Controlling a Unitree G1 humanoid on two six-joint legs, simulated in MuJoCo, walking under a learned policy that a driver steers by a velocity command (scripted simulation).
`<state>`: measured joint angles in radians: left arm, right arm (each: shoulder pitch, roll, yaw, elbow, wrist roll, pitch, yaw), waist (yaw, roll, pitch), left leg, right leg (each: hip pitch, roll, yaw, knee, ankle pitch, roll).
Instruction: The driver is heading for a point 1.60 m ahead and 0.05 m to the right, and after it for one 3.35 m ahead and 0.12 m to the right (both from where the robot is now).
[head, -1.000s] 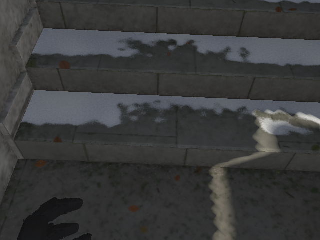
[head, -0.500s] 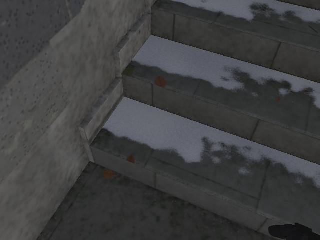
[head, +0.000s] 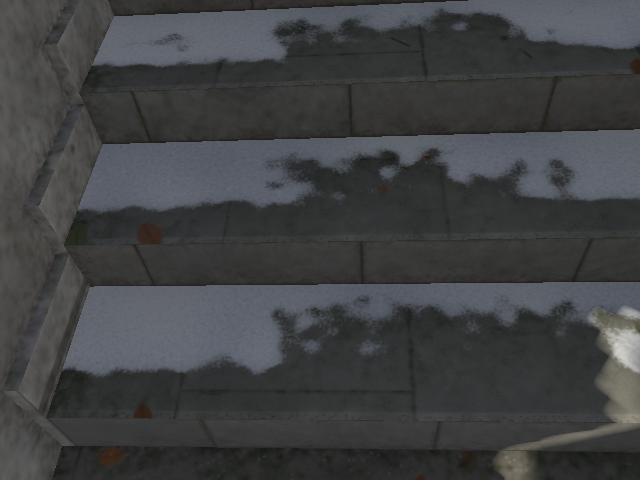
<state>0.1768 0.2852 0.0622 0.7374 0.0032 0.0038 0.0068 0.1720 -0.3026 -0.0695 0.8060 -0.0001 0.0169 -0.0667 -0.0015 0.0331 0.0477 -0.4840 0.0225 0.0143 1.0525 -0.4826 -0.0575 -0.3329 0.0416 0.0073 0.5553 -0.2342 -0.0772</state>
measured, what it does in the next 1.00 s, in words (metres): steps on the spot: left foot, then right foot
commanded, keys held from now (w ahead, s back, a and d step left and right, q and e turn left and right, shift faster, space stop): e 0.38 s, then q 0.42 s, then w+q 0.20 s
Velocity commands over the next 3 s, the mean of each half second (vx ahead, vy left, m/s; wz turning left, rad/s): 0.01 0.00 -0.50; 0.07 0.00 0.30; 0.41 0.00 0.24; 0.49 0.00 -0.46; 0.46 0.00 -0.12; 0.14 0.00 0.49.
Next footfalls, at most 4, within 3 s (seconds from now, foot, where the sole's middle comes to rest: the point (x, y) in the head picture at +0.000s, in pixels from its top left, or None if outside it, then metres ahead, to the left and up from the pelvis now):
0.40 left None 0.09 0.13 -0.77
0.72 right None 0.00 -0.10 -0.77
1.06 left None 0.09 0.13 -0.77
1.54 right None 0.38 0.01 -0.77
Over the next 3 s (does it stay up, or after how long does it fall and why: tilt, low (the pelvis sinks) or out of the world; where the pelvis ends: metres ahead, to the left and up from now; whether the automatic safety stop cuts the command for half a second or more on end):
stays up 0.90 -0.05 0.30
